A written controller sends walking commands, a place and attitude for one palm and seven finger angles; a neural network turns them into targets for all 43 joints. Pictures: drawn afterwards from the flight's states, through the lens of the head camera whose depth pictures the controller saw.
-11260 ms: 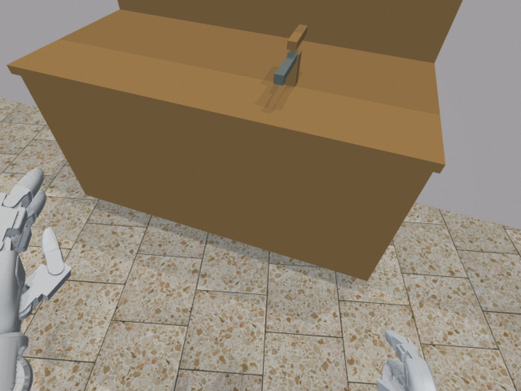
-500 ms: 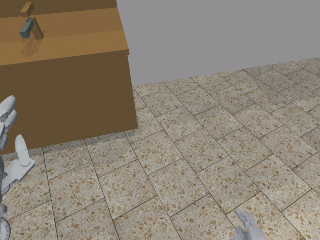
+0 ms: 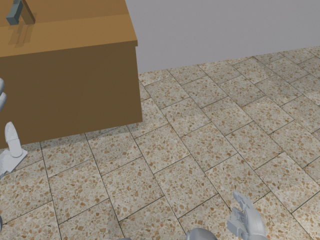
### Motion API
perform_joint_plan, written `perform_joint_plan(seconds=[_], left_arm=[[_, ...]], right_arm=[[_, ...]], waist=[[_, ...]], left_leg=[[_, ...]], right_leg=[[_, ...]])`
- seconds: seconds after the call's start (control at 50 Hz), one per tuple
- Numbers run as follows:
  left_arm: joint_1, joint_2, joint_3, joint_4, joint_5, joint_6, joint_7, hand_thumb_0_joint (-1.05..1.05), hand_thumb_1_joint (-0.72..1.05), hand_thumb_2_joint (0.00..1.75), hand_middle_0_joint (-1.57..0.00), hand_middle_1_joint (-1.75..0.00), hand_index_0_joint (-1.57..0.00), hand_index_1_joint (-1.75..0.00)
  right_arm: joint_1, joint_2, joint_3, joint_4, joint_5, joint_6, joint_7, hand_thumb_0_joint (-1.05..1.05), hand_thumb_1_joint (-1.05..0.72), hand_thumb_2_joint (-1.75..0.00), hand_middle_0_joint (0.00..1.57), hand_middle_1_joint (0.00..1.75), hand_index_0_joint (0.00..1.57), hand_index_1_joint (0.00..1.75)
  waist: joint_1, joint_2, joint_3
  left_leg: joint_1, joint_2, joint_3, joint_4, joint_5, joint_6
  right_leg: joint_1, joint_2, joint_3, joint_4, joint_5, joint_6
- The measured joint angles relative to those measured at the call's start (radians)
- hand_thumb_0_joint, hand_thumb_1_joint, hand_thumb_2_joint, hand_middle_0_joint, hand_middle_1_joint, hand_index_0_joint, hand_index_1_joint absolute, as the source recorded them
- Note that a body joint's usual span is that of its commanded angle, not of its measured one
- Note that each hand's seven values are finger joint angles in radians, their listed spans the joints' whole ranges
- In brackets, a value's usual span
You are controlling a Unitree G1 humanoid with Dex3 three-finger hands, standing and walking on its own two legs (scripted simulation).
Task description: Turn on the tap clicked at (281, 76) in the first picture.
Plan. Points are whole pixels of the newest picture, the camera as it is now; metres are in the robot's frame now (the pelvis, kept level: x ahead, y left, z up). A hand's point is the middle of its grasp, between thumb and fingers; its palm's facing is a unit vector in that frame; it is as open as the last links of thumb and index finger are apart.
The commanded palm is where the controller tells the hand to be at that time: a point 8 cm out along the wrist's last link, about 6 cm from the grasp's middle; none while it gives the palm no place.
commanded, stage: take the last steps up to it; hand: left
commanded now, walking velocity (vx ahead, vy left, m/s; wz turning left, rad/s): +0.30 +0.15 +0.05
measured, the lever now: (12, 19) +0.82 +0.62 +0.08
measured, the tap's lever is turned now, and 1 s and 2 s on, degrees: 0 0 0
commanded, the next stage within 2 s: come to a stop and stand still in 1.46 s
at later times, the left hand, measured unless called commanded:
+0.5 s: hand (20, 99) +0.34 +0.30 +0.18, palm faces +0.40 -0.80 -0.45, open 7.5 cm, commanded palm +0.29 +0.35 +0.18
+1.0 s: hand (19, 65) +0.45 +0.36 +0.17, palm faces +0.44 -0.79 -0.44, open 7.5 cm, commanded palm +0.39 +0.40 +0.18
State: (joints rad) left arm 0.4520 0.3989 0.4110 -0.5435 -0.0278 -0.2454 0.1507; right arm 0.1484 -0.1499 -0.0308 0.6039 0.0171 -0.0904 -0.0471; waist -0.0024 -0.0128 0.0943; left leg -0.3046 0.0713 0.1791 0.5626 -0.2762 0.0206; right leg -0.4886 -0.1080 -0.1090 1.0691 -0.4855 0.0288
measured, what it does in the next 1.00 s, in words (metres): walks ahead: right foot, then left foot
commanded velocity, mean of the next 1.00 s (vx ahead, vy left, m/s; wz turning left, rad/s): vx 0.29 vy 0.15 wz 0.03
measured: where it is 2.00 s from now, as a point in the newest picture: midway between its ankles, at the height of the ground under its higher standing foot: (125, 200)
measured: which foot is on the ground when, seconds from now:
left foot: down 0.00-0.14, up 0.16-0.48, down 0.50-0.80, up 0.82-1.00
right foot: up 0.00-0.10, down 0.12-0.50, up 0.52-0.78, down 0.80-1.00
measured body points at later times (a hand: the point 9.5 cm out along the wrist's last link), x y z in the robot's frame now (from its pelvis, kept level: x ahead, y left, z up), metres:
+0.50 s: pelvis +0.13 +0.07 -0.01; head +0.17 +0.07 +0.44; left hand +0.31 +0.34 +0.20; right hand +0.30 -0.20 -0.09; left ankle +0.20 +0.20 -0.74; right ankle +0.07 -0.09 -0.73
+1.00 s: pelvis +0.24 +0.11 +0.01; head +0.28 +0.10 +0.45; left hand +0.42 +0.40 +0.19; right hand +0.41 -0.12 -0.11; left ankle +0.26 +0.25 -0.67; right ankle +0.22 -0.01 -0.73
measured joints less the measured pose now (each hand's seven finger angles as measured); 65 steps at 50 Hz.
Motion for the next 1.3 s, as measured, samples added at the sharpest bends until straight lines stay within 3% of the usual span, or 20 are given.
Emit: perform_joint_plan(seconds=[0.12,0.18,0.24,0.28,0.38,0.46,0.5,0.56,0.62,0.7,0.78,0.82,0.86,0.9,0.94,1.02,1.12,1.16,1.22,1.3], left_arm=[[0.074,0.011,-0.019,-0.027,-0.002,0.005,-0.012,0.02,0.89,0.90,-0.21,-0.30,-0.21,-0.30],[0.038,-0.003,-0.035,0.023,0.005,0.006,-0.023,0.02,0.88,0.90,-0.21,-0.30,-0.21,-0.30],[0.015,-0.040,-0.039,0.087,-0.002,0.004,-0.029,0.02,0.88,0.90,-0.21,-0.30,-0.21,-0.30],[0.020,-0.058,-0.041,0.103,0.003,0.003,-0.027,0.02,0.88,0.90,-0.21,-0.30,-0.21,-0.30],[0.052,-0.061,-0.055,0.043,0.013,-0.006,-0.013,0.02,0.88,0.90,-0.21,-0.30,-0.21,-0.30],[0.061,-0.043,-0.052,-0.028,0.019,-0.016,0.000,0.02,0.88,0.90,-0.22,-0.30,-0.21,-0.30],[0.045,-0.029,-0.037,-0.046,0.017,-0.024,0.006,0.02,0.88,0.90,-0.22,-0.30,-0.21,-0.30],[-0.047,0.006,-0.013,0.021,0.012,-0.031,0.007,0.02,0.88,0.90,-0.21,-0.30,-0.21,-0.30],[-0.062,0.014,0.006,0.049,0.001,-0.009,0.000,0.02,0.88,0.90,-0.21,-0.30,-0.21,-0.30],[0.008,-0.010,-0.009,-0.015,-0.009,-0.005,-0.009,0.02,0.89,0.90,-0.21,-0.30,-0.21,-0.30],[0.065,0.006,-0.020,-0.035,-0.008,-0.004,-0.015,0.02,0.89,0.90,-0.21,-0.30,-0.21,-0.30],[0.059,0.015,-0.018,-0.011,0.000,0.000,-0.018,0.02,0.89,0.90,-0.21,-0.30,-0.21,-0.30],[0.025,-0.006,-0.028,0.039,-0.001,0.005,-0.022,0.02,0.88,0.90,-0.21,-0.30,-0.21,-0.30],[-0.004,-0.037,-0.034,0.085,-0.006,0.010,-0.023,0.02,0.88,0.90,-0.21,-0.30,-0.21,-0.30],[-0.010,-0.064,-0.039,0.112,-0.001,0.007,-0.019,0.02,0.88,0.90,-0.21,-0.30,-0.21,-0.30],[0.017,-0.080,-0.057,0.080,0.010,-0.003,-0.012,0.02,0.88,0.90,-0.21,-0.30,-0.21,-0.30],[0.052,-0.045,-0.059,-0.031,0.019,-0.016,0.001,0.02,0.88,0.90,-0.21,-0.30,-0.21,-0.30],[0.014,-0.008,-0.035,-0.035,0.016,-0.027,0.007,0.02,0.88,0.90,-0.21,-0.30,-0.21,-0.30],[-0.043,0.028,-0.005,0.020,0.009,-0.028,0.006,0.02,0.88,0.90,-0.21,-0.30,-0.21,-0.30],[-0.021,0.016,0.012,0.001,-0.009,-0.014,-0.003,0.02,0.89,0.90,-0.21,-0.30,-0.21,-0.30]], right_arm=[[0.054,0.016,0.035,0.000,-0.005,-0.006,-0.002,0.01,-0.90,-0.90,0.20,0.30,0.20,0.30],[0.045,-0.014,0.029,0.037,-0.007,0.026,0.000,0.01,-0.90,-0.90,0.20,0.30,0.20,0.30],[0.029,-0.045,0.019,0.072,-0.009,0.055,0.008,0.01,-0.90,-0.89,0.20,0.30,0.20,0.30],[0.029,-0.063,0.013,0.071,-0.012,0.065,0.007,0.01,-0.90,-0.89,0.20,0.30,0.20,0.30],[0.043,-0.096,-0.011,0.028,-0.020,0.060,0.005,0.01,-0.91,-0.90,0.20,0.30,0.20,0.30],[0.053,-0.112,-0.032,-0.007,-0.023,0.047,-0.008,0.01,-0.91,-0.90,0.20,0.30,0.20,0.30],[0.054,-0.119,-0.043,-0.030,-0.018,0.037,-0.016,0.01,-0.91,-0.90,0.20,0.30,0.20,0.30],[0.011,-0.068,-0.047,-0.021,-0.011,0.029,-0.021,0.01,-0.91,-0.90,0.20,0.30,0.19,0.30],[-0.008,-0.012,-0.016,-0.011,-0.002,0.016,-0.006,0.01,-0.91,-0.90,0.20,0.30,0.19,0.30],[0.013,0.031,0.026,-0.009,-0.004,-0.012,0.010,0.01,-0.91,-0.90,0.20,0.30,0.20,0.30],[0.052,0.038,0.050,0.003,-0.009,-0.012,0.004,0.01,-0.90,-0.90,0.20,0.30,0.20,0.30],[0.063,0.024,0.051,0.015,-0.009,0.002,-0.001,0.01,-0.90,-0.89,0.20,0.30,0.20,0.30],[0.054,-0.003,0.043,0.052,-0.010,0.021,0.001,0.01,-0.90,-0.89,0.21,0.30,0.20,0.30],[0.044,-0.031,0.034,0.081,-0.010,0.038,0.006,0.01,-0.90,-0.89,0.21,0.30,0.20,0.30],[0.040,-0.057,0.026,0.088,-0.013,0.047,0.006,0.01,-0.90,-0.89,0.20,0.30,0.20,0.30],[0.037,-0.088,0.000,0.051,-0.018,0.046,0.001,0.01,-0.90,-0.90,0.20,0.30,0.20,0.30],[0.046,-0.119,-0.036,-0.021,-0.020,0.026,-0.013,0.01,-0.91,-0.90,0.20,0.30,0.20,0.30],[0.028,-0.101,-0.055,-0.033,-0.013,0.019,-0.020,0.01,-0.91,-0.90,0.20,0.30,0.19,0.30],[0.003,-0.052,-0.041,-0.025,-0.008,0.009,-0.014,0.01,-0.91,-0.90,0.20,0.30,0.19,0.30],[0.011,0.004,0.002,-0.018,-0.002,-0.015,0.008,0.01,-0.91,-0.90,0.20,0.30,0.19,0.30]], waist=[[0.000,0.043,-0.030],[0.007,0.083,-0.026],[0.014,0.074,-0.022],[0.011,0.063,-0.020],[0.011,0.007,-0.001],[0.024,-0.021,0.005],[0.024,-0.012,-0.005],[0.013,-0.029,0.007],[-0.004,-0.022,-0.011],[-0.006,0.004,-0.025],[0.010,0.037,-0.034],[0.017,0.060,-0.040],[0.028,0.076,-0.039],[0.035,0.068,-0.036],[0.030,0.058,-0.033],[0.019,0.010,-0.011],[0.014,-0.017,0.000],[0.011,-0.037,0.011],[-0.002,-0.037,0.002],[-0.011,-0.018,-0.025]], left_leg=[[0.041,-0.005,0.000,0.027,-0.066,-0.017],[-0.047,-0.010,-0.064,0.304,-0.161,-0.017],[-0.167,-0.034,-0.113,0.594,-0.134,-0.040],[-0.225,-0.020,-0.121,0.632,-0.095,-0.049],[-0.216,0.027,-0.079,0.307,-0.025,-0.041],[-0.105,0.015,-0.025,0.046,0.037,-0.034],[-0.053,0.007,-0.012,-0.030,0.103,-0.018],[-0.071,-0.003,-0.002,0.066,0.044,0.001],[-0.058,0.000,0.000,0.049,0.018,0.008],[-0.024,-0.003,0.005,-0.005,0.021,0.008],[0.003,-0.010,0.000,0.014,-0.020,-0.001],[-0.018,-0.006,-0.017,0.109,-0.077,-0.003],[-0.082,-0.023,-0.068,0.316,-0.154,-0.016],[-0.153,-0.042,-0.103,0.514,-0.154,-0.033],[-0.206,-0.034,-0.116,0.587,-0.125,-0.044],[-0.195,0.002,-0.090,0.347,-0.063,-0.040],[-0.051,-0.003,-0.034,-0.018,0.060,-0.028],[-0.058,-0.015,-0.017,0.029,0.096,-0.005],[-0.064,-0.013,-0.016,0.071,0.023,0.018],[-0.035,-0.013,-0.009,0.003,0.037,0.024]], right_leg=[[0.128,0.039,-0.079,-0.443,0.156,-0.011],[0.149,0.042,-0.096,-0.417,0.180,-0.070],[0.190,0.026,-0.088,-0.437,0.148,-0.068],[0.222,0.015,-0.087,-0.483,0.162,-0.051],[0.283,-0.028,-0.080,-0.551,0.168,-0.021],[0.311,-0.060,-0.057,-0.521,0.124,0.022],[0.285,-0.068,-0.041,-0.423,0.070,0.026],[0.156,-0.038,0.046,-0.072,-0.062,-0.003],[0.040,-0.003,0.037,0.095,-0.053,-0.005],[0.008,0.006,-0.019,-0.070,0.025,0.000],[0.110,0.031,-0.063,-0.384,0.113,-0.003],[0.149,0.039,-0.072,-0.449,0.203,-0.043],[0.159,0.033,-0.077,-0.412,0.166,-0.060],[0.190,0.018,-0.071,-0.426,0.141,-0.054],[0.227,0.006,-0.071,-0.474,0.152,-0.033],[0.280,-0.026,-0.060,-0.539,0.167,-0.009],[0.300,-0.054,-0.034,-0.476,0.104,0.039],[0.240,-0.066,0.014,-0.301,0.014,0.015],[0.105,-0.011,0.061,0.016,-0.069,-0.009],[0.001,0.016,0.020,0.057,0.009,-0.007]])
